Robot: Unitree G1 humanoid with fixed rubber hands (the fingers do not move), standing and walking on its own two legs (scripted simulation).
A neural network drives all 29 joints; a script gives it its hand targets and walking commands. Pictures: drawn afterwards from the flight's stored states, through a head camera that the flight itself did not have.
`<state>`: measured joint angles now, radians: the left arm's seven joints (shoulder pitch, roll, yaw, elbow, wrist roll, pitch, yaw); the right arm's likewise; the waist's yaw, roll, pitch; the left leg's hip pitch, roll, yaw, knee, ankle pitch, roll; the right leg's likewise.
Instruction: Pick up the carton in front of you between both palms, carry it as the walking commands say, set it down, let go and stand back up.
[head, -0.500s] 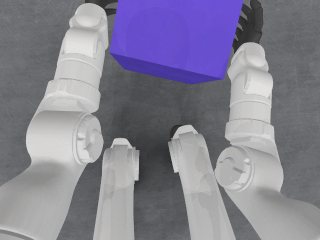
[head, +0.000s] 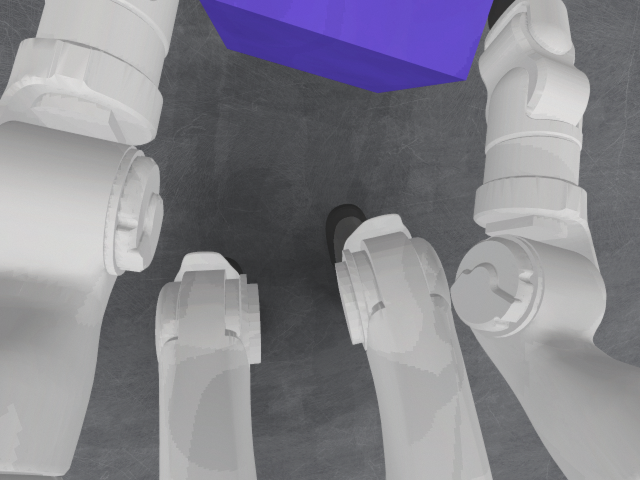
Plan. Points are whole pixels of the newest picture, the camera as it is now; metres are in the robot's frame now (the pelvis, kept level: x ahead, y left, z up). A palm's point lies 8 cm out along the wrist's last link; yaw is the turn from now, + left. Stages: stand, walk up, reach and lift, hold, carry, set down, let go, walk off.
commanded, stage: set down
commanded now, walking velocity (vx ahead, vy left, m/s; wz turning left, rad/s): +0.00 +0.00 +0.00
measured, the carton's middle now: out of the picture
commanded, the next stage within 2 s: none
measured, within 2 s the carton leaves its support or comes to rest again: rests again in 0.64 s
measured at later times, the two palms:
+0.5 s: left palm out of the picture +0.59 +0.03 -0.20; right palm (511, 15) +0.48 -0.25 -0.19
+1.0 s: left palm out of the picture +0.59 +0.03 -0.21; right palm (512, 17) +0.48 -0.26 -0.20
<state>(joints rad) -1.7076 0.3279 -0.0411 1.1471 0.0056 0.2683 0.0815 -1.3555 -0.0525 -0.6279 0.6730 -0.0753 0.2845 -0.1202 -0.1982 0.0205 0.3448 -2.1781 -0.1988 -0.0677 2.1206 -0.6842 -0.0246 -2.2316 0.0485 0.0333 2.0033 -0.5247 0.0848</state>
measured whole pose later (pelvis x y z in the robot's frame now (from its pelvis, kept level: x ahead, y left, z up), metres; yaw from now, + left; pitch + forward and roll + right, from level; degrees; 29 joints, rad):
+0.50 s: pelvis -0.01 +0.01 -0.02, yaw -1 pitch +40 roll -6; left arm -1.72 0.33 -0.03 1.23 0.04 0.23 0.06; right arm -1.40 -0.11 -0.65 0.84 -0.12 0.24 -0.04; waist -0.21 0.02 0.39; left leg -2.20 -0.17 -0.05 2.19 -0.68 0.01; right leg -2.23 0.02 0.02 2.05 -0.53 0.09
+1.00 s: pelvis -0.01 +0.01 -0.03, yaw -2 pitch +38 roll -7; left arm -1.71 0.32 0.06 1.19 0.15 0.21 -0.02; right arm -1.43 -0.15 -0.70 0.94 -0.12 0.21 0.02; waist -0.19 -0.01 0.44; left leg -2.20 -0.13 -0.05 2.25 -0.70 0.03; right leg -2.22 0.02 -0.01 2.10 -0.54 0.09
